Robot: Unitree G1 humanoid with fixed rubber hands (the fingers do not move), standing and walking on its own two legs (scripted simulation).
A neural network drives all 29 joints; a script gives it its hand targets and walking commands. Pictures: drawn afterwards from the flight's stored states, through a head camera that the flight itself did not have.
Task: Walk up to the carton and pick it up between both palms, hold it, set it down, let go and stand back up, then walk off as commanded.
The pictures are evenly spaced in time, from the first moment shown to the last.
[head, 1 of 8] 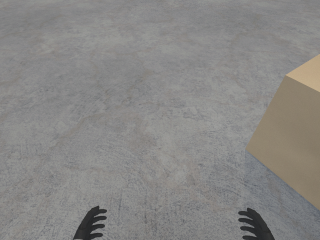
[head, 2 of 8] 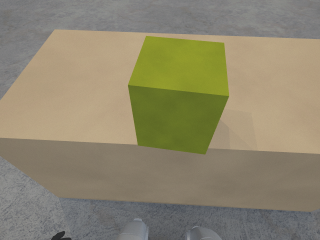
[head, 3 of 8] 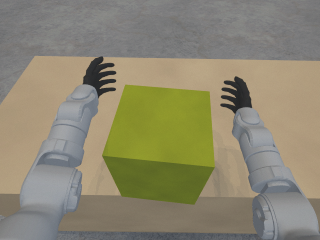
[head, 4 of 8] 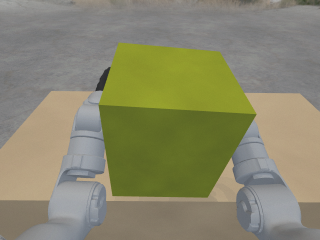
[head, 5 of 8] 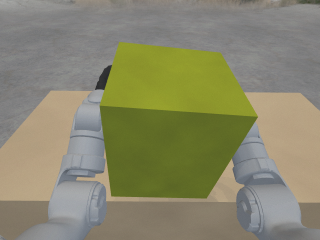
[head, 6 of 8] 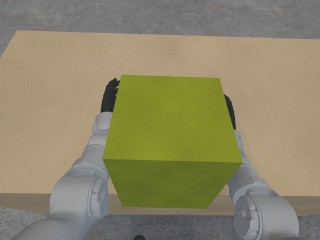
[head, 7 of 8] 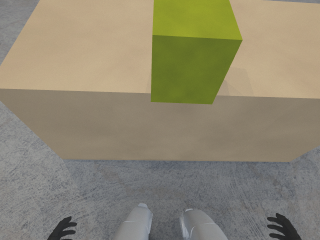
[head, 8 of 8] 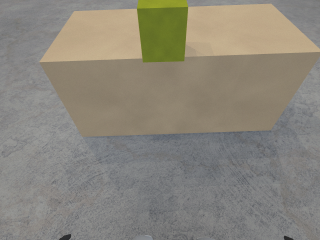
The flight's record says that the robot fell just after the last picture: no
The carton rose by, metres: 0.20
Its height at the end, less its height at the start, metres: +0.00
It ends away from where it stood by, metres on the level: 0.03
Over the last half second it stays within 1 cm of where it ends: yes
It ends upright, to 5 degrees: yes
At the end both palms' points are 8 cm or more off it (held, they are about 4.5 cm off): yes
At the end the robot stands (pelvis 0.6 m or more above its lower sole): yes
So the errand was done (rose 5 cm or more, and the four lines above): yes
